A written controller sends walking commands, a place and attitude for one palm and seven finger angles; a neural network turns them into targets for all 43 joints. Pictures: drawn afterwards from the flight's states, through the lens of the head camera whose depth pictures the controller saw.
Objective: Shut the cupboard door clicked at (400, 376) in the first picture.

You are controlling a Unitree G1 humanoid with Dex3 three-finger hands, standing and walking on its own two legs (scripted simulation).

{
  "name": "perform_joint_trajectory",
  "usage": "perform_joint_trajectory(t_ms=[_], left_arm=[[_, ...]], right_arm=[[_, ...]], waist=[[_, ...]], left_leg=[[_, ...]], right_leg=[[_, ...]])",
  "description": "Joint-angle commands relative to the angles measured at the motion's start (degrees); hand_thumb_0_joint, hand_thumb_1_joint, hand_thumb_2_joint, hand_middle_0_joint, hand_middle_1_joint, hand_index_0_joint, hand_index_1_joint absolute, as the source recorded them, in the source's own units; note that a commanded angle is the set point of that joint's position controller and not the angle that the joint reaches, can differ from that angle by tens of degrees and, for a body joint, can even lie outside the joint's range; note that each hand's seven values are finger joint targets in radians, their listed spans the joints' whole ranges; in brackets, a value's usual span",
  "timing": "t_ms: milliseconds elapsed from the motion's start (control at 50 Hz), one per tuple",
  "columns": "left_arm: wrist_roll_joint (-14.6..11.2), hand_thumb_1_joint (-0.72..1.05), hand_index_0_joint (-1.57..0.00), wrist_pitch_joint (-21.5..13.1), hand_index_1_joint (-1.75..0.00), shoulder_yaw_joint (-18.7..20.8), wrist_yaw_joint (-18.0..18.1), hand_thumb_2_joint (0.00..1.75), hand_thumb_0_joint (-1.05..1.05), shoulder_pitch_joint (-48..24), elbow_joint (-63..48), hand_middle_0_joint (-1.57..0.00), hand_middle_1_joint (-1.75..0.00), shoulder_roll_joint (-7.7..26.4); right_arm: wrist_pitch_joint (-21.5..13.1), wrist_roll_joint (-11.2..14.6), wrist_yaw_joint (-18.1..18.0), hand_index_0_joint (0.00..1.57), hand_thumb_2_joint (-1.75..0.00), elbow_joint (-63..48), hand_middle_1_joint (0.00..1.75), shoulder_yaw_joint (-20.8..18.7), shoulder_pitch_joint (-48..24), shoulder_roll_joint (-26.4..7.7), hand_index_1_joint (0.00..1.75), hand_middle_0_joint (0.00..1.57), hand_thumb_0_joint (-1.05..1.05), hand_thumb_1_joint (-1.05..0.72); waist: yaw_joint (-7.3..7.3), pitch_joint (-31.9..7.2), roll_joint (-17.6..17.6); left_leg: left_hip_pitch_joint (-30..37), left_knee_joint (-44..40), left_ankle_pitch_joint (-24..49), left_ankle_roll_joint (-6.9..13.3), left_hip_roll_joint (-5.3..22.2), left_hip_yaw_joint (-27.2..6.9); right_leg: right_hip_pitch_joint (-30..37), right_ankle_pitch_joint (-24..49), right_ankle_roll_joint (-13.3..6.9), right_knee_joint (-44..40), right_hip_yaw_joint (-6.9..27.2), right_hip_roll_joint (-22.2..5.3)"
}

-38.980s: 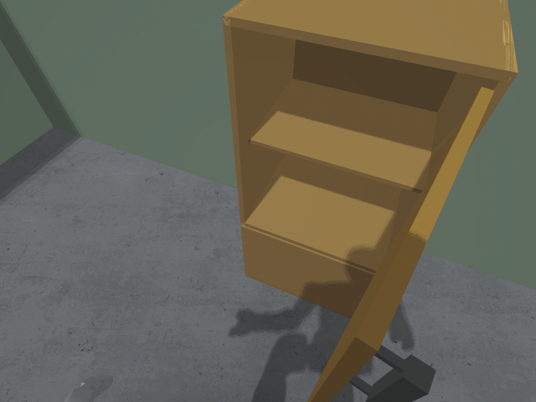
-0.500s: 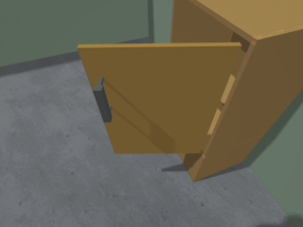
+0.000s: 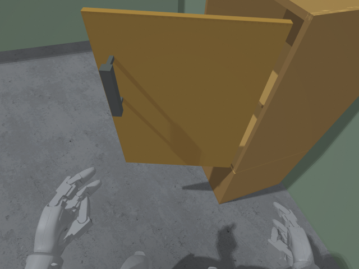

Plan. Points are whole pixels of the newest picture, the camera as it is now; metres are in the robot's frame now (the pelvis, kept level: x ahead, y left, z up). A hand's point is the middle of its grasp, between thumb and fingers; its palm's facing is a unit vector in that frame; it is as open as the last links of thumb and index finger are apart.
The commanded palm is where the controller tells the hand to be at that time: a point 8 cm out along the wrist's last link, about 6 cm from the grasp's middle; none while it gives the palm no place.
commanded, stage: raise the hand and make a fist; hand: left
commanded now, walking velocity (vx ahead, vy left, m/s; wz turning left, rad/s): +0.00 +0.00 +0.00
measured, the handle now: (114, 87) +0.52 +0.20 +0.11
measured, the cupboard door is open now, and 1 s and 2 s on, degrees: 69 69 69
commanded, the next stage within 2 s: bring the fist close to the handle in 1.58 s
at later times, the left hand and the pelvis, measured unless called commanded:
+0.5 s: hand (73, 214) +0.21 +0.22 +0.05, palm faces +0.09 -1.00 -0.04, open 4.2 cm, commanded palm +0.18 +0.26 +0.06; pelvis +0.00 +0.02 -0.01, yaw +0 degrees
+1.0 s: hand (61, 206) +0.21 +0.22 +0.09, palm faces +0.02 -1.00 -0.04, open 3.1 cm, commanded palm +0.19 +0.28 +0.10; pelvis +0.00 +0.03 +0.01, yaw +1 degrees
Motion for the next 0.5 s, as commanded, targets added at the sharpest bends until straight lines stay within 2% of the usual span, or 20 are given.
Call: perform_joint_trajectory(t_ms=[0,20,60,80,100,140,160,180,220,280,300,320,340,360,380,400,440,480], left_arm=[[-4.4,0.90,-0.51,-2.7,-0.64,9.6,-4.1,0.90,0.00,3.9,-17.0,-0.51,-0.64,13.1],[-5.0,0.90,-0.53,-3.1,-0.66,8.2,-3.3,0.90,0.00,0.5,-21.6,-0.53,-0.66,12.2],[-5.1,0.90,-0.57,-6.1,-0.70,6.1,-1.3,0.90,0.00,-6.1,-32.5,-0.57,-0.70,11.6],[-4.7,0.90,-0.58,-7.5,-0.72,4.2,-0.6,0.90,0.00,-8.0,-35.7,-0.58,-0.72,11.3],[-4.7,0.90,-0.60,-8.1,-0.74,1.7,-0.5,0.90,0.00,-11.4,-38.2,-0.60,-0.74,10.6],[-4.2,0.90,-0.64,-7.6,-0.78,-1.6,-1.6,0.90,0.00,-9.6,-34.5,-0.64,-0.78,8.6],[-4.0,0.90,-0.66,-6.1,-0.80,-2.6,-2.3,0.90,0.00,-8.8,-32.0,-0.66,-0.80,8.4],[-3.6,0.90,-0.68,-3.7,-0.82,-2.7,-2.9,0.90,0.00,-8.1,-29.7,-0.68,-0.82,8.9],[-3.7,0.90,-0.71,3.0,-0.86,-2.4,-4.5,0.90,0.00,-4.5,-23.6,-0.71,-0.86,9.1],[-4.1,0.90,-0.77,14.8,-0.92,2.7,-4.1,0.90,0.00,4.0,-20.9,-0.77,-0.92,11.6],[-4.4,0.90,-0.79,17.8,-0.94,6.2,-2.9,0.90,0.00,6.4,-20.0,-0.79,-0.94,13.3],[-5.0,0.90,-0.81,19.1,-0.96,6.8,-1.3,0.90,0.00,6.2,-24.1,-0.81,-0.96,12.4],[-5.3,0.90,-0.82,19.6,-0.98,9.5,0.9,0.90,0.00,6.5,-25.7,-0.82,-0.98,13.3],[-5.5,0.90,-0.84,18.9,-1.00,9.7,3.0,0.90,0.00,6.5,-27.8,-0.84,-1.00,11.9],[-5.2,0.90,-0.86,17.3,-1.02,10.0,4.9,0.90,0.00,6.4,-29.6,-0.86,-1.02,11.3],[-4.9,0.90,-0.88,15.4,-1.04,11.2,6.7,0.90,0.00,6.2,-30.6,-0.88,-1.04,12.3],[-3.6,0.90,-0.92,10.8,-1.08,7.2,7.9,0.90,0.00,6.1,-31.5,-0.92,-1.08,9.3],[-2.6,0.90,-0.95,6.4,-1.12,2.8,6.9,0.90,0.00,4.2,-31.0,-0.95,-1.12,7.4]], right_arm=[[-2.3,0.7,-1.0,0.20,-0.90,-12.3,0.30,-2.4,-2.8,-7.2,0.30,0.20,0.00,-0.90],[-2.6,0.8,-1.3,0.20,-0.90,-13.0,0.30,-2.1,-2.1,-7.0,0.30,0.20,0.00,-0.90],[-3.6,0.6,-2.3,0.20,-0.90,-12.7,0.30,-1.5,-1.1,-6.6,0.30,0.20,0.00,-0.90],[-4.1,0.5,-2.9,0.20,-0.90,-11.8,0.30,-1.3,-0.6,-6.7,0.30,0.20,0.00,-0.90],[-4.4,0.3,-3.7,0.20,-0.90,-11.1,0.30,-0.9,0.2,-7.0,0.30,0.20,0.00,-0.90],[-4.9,0.7,-4.8,0.20,-0.90,-9.5,0.30,-0.6,1.1,-7.5,0.30,0.20,0.00,-0.90],[-4.9,1.0,-5.2,0.20,-0.90,-9.4,0.30,-0.4,1.4,-7.8,0.30,0.20,0.00,-0.90],[-4.7,1.4,-5.6,0.20,-0.90,-9.4,0.30,-0.2,1.5,-8.0,0.30,0.20,0.00,-0.90],[-4.1,2.2,-6.1,0.20,-0.90,-10.0,0.30,0.0,1.6,-7.8,0.30,0.20,0.00,-0.90],[-1.6,2.9,-6.0,0.20,-0.90,-13.3,0.30,-0.2,0.4,-7.0,0.30,0.20,0.00,-0.90],[-0.7,2.9,-5.9,0.20,-0.90,-13.9,0.30,-0.3,-0.8,-6.3,0.30,0.20,0.00,-0.90],[0.0,2.7,-5.7,0.20,-0.90,-15.1,0.30,-0.1,-0.7,-5.6,0.30,0.20,0.00,-0.90],[0.5,2.5,-5.6,0.20,-0.90,-15.0,0.30,-0.2,-1.3,-4.9,0.30,0.20,0.00,-0.90],[0.9,2.2,-5.4,0.20,-0.90,-15.1,0.30,0.0,-1.2,-4.3,0.30,0.20,0.00,-0.90],[1.0,2.0,-5.2,0.20,-0.90,-14.7,0.30,-0.1,-0.5,-4.0,0.30,0.20,0.00,-0.90],[1.0,1.4,-5.1,0.20,-0.90,-14.3,0.30,0.0,-0.4,-4.0,0.30,0.20,0.00,-0.90],[0.5,1.1,-4.4,0.20,-0.90,-13.4,0.30,0.1,1.1,-4.0,0.30,0.20,0.00,-0.90],[-0.2,0.8,-3.9,0.20,-0.90,-12.2,0.30,0.3,2.3,-5.0,0.30,0.20,0.00,-0.90]], waist=[[5.27,-13.1,9.9],[3.60,-14.2,10.6],[1.35,-15.7,12.2],[-0.06,-15.1,11.4],[-1.78,-13.7,9.0],[-3.08,-9.8,6.7],[-3.47,-8.3,5.8],[-3.40,-7.3,5.0],[-2.31,-6.4,2.8],[2.37,-10.1,0.1],[4.39,-11.3,1.0],[4.71,-13.2,-0.4],[5.47,-13.8,-0.1],[5.48,-13.5,-0.8],[5.26,-13.7,-0.4],[5.70,-13.6,0.5],[4.08,-11.9,1.8],[1.83,-10.3,3.2]], left_leg=[[3.1,3.2,4.7,2.0,-4.2,0.6],[3.1,4.6,2.8,2.4,-3.7,0.0],[5.1,6.5,2.4,3.2,-2.6,-1.8],[5.3,7.6,2.3,3.5,-2.2,-2.4],[3.8,9.1,1.5,3.9,-1.7,-2.9],[1.5,9.6,-0.6,4.1,-1.1,-3.6],[0.5,9.3,-1.7,4.2,-0.9,-3.8],[-0.4,8.7,-2.5,4.1,-0.9,-4.0],[-1.9,7.3,-3.0,4.1,-1.2,-4.0],[-0.3,3.3,-0.8,3.9,-2.2,-3.3],[0.4,2.4,0.8,3.7,-2.6,-3.3],[1.7,1.6,2.7,3.6,-2.7,-3.1],[2.9,1.0,4.6,3.2,-2.5,-3.3],[4.1,0.1,6.3,3.1,-2.4,-3.3],[5.7,-0.5,8.3,3.0,-2.1,-3.4],[6.1,-1.0,10.0,2.9,-2.1,-3.7],[7.9,-1.5,11.9,2.8,-2.0,-3.5],[8.1,-0.9,10.8,3.0,-1.8,-3.9]], right_leg=[[-0.9,8.3,0.4,-7.1,6.7,0.4],[-3.1,4.1,0.8,-8.3,8.2,0.3],[-6.4,2.2,0.4,-7.3,7.8,1.2],[-8.1,2.7,0.4,-7.1,8.1,1.5],[-9.6,2.0,0.6,-6.8,8.3,2.0],[-11.4,-0.1,0.5,-7.0,7.8,2.5],[-11.7,-1.3,0.7,-7.3,7.3,2.7],[-11.5,-2.5,0.7,-7.9,7.0,3.0],[-9.2,-3.9,1.1,-10.2,7.7,2.5],[-1.6,-3.1,1.8,-13.0,8.1,1.1],[1.2,-1.4,1.8,-12.8,8.0,1.2],[3.3,2.1,2.2,-12.4,7.2,0.7],[4.7,6.6,2.4,-11.6,6.7,0.6],[5.2,10.8,2.5,-10.8,5.4,0.8],[5.0,15.4,2.4,-9.5,3.8,1.4],[5.6,18.4,1.9,-8.2,2.3,2.1],[2.5,21.8,1.6,-6.5,0.3,2.7],[-1.2,19.1,1.2,-5.7,-0.4,3.2]])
